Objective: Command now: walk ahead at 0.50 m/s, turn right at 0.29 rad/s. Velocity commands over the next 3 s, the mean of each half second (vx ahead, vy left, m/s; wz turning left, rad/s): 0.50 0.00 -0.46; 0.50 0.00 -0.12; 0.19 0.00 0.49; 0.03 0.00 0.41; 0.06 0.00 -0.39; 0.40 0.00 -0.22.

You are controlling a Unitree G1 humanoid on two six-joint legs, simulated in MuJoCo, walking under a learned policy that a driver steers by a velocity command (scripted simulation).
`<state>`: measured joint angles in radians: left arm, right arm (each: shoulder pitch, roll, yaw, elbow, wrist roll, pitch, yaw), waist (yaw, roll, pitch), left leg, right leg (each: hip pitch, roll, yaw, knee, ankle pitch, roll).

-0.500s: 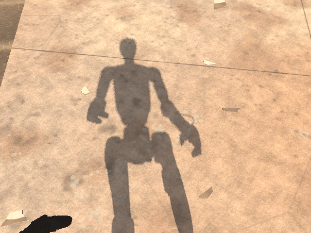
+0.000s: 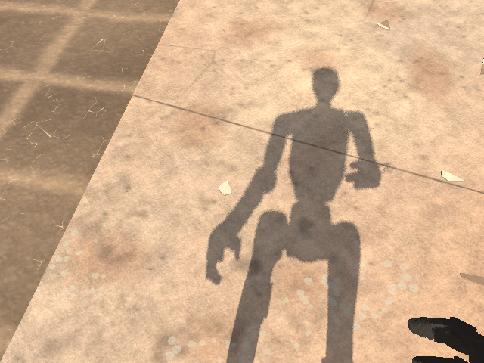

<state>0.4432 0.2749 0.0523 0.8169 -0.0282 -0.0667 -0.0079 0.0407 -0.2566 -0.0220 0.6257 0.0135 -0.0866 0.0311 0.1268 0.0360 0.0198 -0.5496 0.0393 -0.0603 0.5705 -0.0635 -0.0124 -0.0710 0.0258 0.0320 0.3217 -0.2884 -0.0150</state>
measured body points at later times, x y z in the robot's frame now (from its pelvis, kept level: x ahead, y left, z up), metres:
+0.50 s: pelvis +0.24 -0.01 -0.01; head +0.27 -0.03 +0.44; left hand +0.52 +0.15 -0.09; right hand +0.18 -0.30 -0.13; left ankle +0.15 +0.14 -0.74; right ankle +0.37 -0.18 -0.71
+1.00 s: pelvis +0.49 -0.14 +0.00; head +0.50 -0.16 +0.45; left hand +0.65 +0.10 -0.11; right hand +0.56 -0.43 -0.11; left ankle +0.73 -0.05 -0.69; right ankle +0.37 -0.17 -0.74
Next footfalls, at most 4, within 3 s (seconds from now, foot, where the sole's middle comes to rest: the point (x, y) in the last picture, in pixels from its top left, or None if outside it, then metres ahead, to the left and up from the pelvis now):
0.06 left None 0.19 0.13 -0.78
0.58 right None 0.41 -0.19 -0.78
1.14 left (327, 268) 0.77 -0.11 -0.78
1.60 right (402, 271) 0.78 -0.33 -0.78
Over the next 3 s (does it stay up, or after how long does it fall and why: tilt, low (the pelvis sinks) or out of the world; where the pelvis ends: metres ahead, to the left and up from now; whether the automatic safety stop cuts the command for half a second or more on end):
stays up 0.92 -0.21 -0.01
